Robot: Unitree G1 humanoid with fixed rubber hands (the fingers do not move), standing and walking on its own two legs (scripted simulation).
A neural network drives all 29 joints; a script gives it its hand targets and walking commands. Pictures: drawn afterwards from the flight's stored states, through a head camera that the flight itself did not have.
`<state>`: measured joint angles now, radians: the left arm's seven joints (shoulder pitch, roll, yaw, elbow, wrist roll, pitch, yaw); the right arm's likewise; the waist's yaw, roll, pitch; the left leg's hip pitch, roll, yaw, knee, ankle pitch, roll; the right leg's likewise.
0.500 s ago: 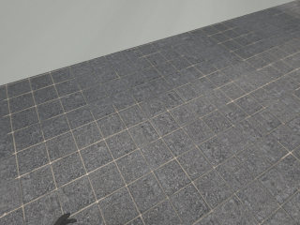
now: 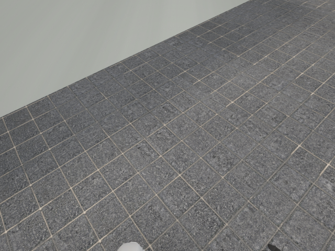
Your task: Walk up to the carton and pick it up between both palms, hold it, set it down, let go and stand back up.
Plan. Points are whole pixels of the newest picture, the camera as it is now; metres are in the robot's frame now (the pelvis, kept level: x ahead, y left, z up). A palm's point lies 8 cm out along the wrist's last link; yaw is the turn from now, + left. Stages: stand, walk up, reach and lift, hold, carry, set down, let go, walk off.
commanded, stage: walk up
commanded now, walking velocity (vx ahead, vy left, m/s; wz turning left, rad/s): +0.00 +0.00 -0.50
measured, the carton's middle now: out of the picture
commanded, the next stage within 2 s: none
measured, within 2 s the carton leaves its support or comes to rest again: neither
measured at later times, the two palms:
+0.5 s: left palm out of the picture +0.12 +0.33 -0.14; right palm out of the picture +0.00 -0.19 -0.09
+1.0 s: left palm (100, 237) +0.17 +0.19 -0.10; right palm out of the picture -0.12 -0.26 -0.14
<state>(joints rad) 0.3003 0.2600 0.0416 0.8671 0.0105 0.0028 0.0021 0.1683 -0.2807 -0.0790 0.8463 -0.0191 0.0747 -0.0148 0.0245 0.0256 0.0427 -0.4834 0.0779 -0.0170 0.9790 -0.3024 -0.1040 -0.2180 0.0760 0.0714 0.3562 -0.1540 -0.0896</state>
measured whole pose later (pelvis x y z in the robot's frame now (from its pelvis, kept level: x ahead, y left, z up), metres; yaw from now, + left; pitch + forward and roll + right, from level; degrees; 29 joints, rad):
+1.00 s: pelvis -0.04 -0.01 +0.00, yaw -30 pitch +2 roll +4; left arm 0.21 0.26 0.08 0.87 0.00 0.02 -0.03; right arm 0.23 -0.25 -0.09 0.91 -0.03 0.05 0.01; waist -0.01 -0.02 -0.01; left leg -0.47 0.14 0.10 1.09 -0.37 -0.06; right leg -0.21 0.02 -0.04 0.42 -0.30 -0.11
